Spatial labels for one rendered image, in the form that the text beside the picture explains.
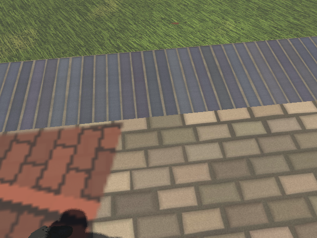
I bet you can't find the left robot hand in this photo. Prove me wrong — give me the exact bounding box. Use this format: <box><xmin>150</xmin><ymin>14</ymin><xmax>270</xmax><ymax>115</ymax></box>
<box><xmin>28</xmin><ymin>225</ymin><xmax>73</xmax><ymax>238</ymax></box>

